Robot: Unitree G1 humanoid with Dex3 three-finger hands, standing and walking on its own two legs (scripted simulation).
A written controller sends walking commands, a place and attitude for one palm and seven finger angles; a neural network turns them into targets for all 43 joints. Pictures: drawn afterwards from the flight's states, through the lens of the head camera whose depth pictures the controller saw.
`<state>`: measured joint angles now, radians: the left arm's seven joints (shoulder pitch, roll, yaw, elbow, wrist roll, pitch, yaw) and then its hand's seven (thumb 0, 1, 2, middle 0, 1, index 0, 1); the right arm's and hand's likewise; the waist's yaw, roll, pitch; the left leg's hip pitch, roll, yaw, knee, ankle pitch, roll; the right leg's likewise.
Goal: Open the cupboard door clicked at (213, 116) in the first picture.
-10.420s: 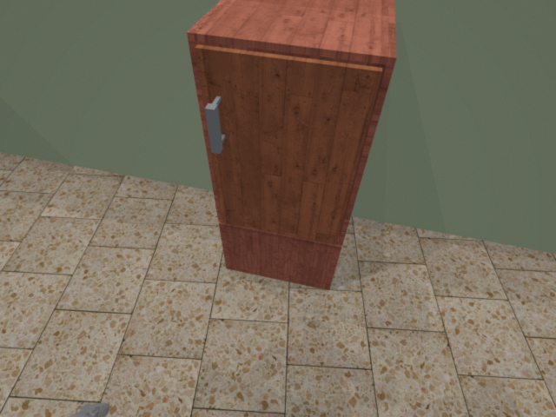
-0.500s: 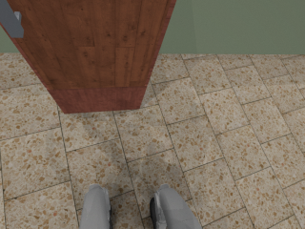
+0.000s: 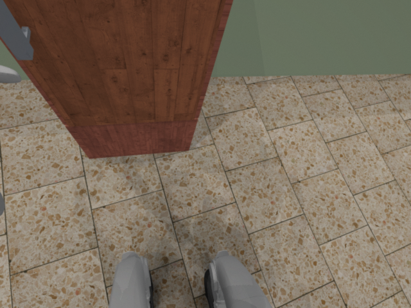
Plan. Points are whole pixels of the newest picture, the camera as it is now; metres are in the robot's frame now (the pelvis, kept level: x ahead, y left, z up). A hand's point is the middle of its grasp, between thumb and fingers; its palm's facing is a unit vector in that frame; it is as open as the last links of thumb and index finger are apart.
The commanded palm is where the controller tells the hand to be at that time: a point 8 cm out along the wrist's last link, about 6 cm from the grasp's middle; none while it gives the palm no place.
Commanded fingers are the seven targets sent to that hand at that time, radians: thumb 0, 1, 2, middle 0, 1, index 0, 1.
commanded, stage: slide the fingers in behind the handle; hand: left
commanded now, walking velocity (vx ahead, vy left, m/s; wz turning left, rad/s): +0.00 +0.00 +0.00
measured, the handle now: (7, 14) +0.60 +0.27 +0.09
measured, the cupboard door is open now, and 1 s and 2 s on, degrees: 0 0 0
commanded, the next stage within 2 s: close the thumb around the handle in 1.02 s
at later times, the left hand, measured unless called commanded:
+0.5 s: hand (13, 39) +0.55 +0.25 +0.09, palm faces +0.05 -1.00 +0.01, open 14.0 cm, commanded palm +0.53 +0.28 +0.09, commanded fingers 0.00 -0.50 0.30 -0.30 -1.20 -0.30 -1.20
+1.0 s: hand (14, 39) +0.54 +0.25 +0.10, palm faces +0.06 -1.00 +0.00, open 14.0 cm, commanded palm +0.53 +0.28 +0.09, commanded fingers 0.00 -0.50 0.30 -0.30 -1.20 -0.30 -1.20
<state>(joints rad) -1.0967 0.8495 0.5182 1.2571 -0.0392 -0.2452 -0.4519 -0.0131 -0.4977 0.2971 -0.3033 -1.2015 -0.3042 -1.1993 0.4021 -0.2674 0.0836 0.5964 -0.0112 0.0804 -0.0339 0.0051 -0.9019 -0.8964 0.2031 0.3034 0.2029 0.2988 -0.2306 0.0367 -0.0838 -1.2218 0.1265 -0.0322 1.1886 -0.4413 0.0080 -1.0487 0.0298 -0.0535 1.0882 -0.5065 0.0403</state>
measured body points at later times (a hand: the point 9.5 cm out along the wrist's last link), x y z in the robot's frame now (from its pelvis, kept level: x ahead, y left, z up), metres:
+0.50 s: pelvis +0.01 -0.01 +0.00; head +0.17 +0.04 +0.42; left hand +0.54 +0.31 +0.10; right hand +0.00 -0.27 -0.09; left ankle +0.05 +0.11 -0.64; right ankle +0.00 -0.16 -0.64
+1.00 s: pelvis +0.01 -0.01 +0.00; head +0.17 +0.03 +0.42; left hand +0.53 +0.30 +0.10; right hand -0.01 -0.27 -0.09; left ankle +0.05 +0.11 -0.64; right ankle +0.00 -0.16 -0.64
